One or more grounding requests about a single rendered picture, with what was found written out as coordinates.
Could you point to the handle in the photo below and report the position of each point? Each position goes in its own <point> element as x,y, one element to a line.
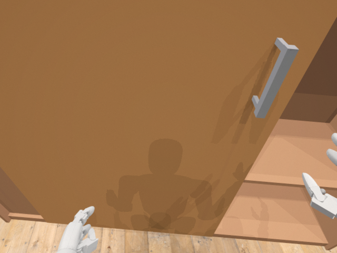
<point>278,74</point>

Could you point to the left robot hand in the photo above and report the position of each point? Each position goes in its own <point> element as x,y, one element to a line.
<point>75,232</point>

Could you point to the right robot hand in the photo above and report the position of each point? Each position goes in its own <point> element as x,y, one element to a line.
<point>325,204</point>

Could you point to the wardrobe door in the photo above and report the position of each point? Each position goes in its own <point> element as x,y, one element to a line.
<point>12,198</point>
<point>143,108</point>

